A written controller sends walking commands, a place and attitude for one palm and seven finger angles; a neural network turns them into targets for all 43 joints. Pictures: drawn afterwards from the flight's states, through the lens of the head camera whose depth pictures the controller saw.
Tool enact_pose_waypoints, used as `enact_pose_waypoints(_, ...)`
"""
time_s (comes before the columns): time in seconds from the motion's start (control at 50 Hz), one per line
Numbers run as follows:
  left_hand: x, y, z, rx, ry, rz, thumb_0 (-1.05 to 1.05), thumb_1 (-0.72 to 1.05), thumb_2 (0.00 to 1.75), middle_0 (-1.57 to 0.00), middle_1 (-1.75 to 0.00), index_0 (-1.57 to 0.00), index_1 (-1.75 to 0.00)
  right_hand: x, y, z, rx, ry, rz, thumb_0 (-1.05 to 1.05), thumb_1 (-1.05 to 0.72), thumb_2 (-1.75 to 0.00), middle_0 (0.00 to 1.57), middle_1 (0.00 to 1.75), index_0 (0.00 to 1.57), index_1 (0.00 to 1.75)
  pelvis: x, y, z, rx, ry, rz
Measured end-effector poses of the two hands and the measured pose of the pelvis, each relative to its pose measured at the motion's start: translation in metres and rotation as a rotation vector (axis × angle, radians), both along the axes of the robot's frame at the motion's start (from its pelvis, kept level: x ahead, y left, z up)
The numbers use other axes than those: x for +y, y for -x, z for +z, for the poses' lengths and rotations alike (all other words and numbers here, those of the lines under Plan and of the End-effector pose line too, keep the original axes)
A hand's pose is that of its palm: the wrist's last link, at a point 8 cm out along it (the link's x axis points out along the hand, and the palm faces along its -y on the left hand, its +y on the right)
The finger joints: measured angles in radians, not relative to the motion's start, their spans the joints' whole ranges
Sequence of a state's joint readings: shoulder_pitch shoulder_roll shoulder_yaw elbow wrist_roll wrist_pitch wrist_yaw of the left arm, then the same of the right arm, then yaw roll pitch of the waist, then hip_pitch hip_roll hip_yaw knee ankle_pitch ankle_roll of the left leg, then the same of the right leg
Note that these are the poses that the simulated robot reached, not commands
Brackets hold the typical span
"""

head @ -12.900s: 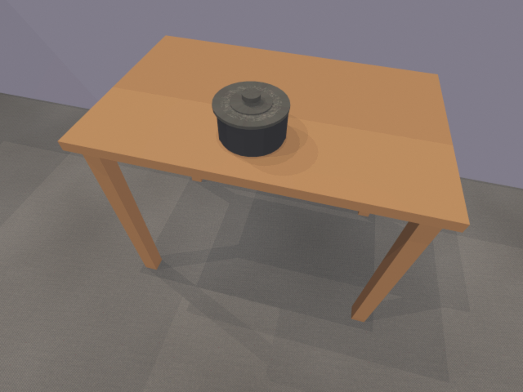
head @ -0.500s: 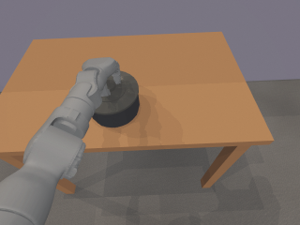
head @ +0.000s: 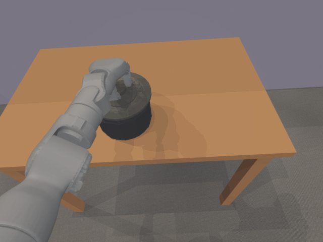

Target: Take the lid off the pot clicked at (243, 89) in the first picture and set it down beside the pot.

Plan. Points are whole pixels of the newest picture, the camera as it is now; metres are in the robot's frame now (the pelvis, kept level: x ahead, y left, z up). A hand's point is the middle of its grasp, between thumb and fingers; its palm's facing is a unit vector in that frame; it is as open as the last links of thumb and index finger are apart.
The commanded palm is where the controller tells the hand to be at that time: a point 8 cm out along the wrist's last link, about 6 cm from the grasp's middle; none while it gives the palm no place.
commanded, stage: lift the lid straight up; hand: left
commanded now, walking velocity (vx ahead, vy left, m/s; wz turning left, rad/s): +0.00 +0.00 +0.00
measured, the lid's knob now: (118, 89) +0.52 +0.09 +0.08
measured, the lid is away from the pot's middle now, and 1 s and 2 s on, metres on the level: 0.01 0.01 0.06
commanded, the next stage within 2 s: move the lid sideways beside the pot in 1.52 s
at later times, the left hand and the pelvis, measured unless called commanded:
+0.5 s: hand (109, 78) +0.48 +0.09 +0.15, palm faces -0.30 -0.03 -0.95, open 7.4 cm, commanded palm +0.48 +0.10 +0.22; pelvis -0.01 +0.00 +0.00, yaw +1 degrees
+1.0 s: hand (104, 62) +0.49 +0.10 +0.19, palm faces -0.28 -0.03 -0.96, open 7.4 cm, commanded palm +0.49 +0.10 +0.26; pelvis -0.01 +0.00 +0.00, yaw +0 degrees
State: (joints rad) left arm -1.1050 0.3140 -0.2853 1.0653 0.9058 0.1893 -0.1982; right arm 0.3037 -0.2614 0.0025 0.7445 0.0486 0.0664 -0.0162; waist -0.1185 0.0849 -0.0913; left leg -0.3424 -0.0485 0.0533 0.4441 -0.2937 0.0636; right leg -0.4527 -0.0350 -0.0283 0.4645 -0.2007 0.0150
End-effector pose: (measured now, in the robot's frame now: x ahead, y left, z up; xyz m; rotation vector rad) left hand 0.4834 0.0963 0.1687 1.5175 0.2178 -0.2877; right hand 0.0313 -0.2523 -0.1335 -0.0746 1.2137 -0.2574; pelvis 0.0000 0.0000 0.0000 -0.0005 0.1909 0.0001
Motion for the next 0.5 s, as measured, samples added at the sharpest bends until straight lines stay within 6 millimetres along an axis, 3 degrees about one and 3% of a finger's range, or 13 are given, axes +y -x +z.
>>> enact_pose_waypoints(0.26,-0.002,0.006,0.020,-0.006,0.009,-0.004,0.00,0.31,0.65,-0.71,-0.97,-0.65,-0.94,-0.005,-0.022,0.004,-0.063,0.017,0.038,0.01,-0.91,-0.90,0.20,0.29,0.20,0.30,-0.002,0.004,0.001,-0.021,-0.004,0.010)
enact_pose_waypoints(0.5,0.000,0.006,0.042,-0.022,-0.006,0.013,-0.01,0.31,0.65,-0.71,-0.98,-0.65,-0.94,-0.005,-0.020,0.006,-0.073,0.018,0.043,0.01,-0.91,-0.90,0.19,0.29,0.20,0.30,-0.002,0.007,0.002,-0.031,-0.006,0.011)
